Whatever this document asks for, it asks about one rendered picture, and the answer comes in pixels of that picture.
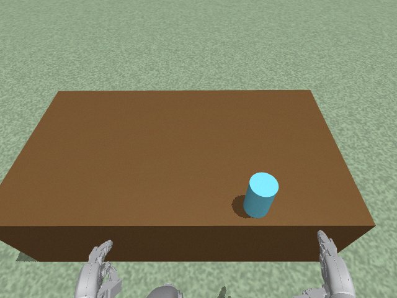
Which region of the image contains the right robot hand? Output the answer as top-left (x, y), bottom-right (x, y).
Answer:
top-left (293, 230), bottom-right (356, 298)

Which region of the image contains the left robot hand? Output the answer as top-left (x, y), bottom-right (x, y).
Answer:
top-left (74, 240), bottom-right (122, 298)

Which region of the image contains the can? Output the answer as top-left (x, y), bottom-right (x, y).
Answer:
top-left (243, 173), bottom-right (279, 218)

